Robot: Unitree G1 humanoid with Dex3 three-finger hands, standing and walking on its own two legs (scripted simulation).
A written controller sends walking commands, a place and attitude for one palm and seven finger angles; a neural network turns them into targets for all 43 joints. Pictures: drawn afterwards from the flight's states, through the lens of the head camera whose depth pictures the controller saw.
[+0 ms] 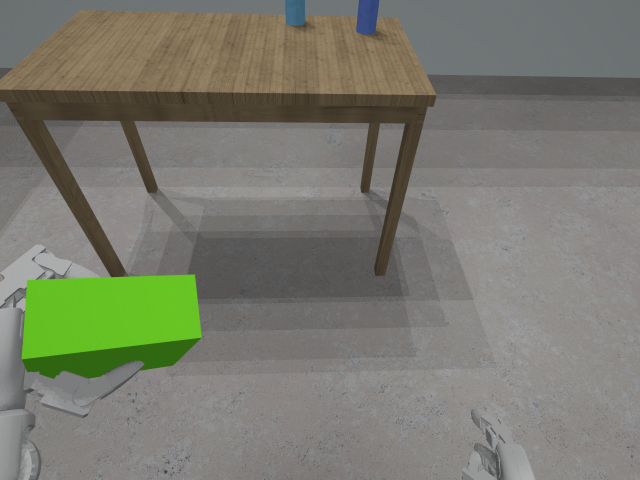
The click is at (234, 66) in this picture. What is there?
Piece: table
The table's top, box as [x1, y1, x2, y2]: [0, 10, 436, 106]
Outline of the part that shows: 0,79 0,101 433,106 436,95 397,18 394,17 377,17 375,32 373,34 366,35 360,34 355,30 356,17 352,16 305,15 305,23 303,25 292,26 288,25 285,22 285,15 81,10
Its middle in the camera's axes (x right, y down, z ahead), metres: -0.27 -0.57 +1.17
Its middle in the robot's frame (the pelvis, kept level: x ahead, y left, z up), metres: +1.25 +0.34 -0.01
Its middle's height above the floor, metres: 0.76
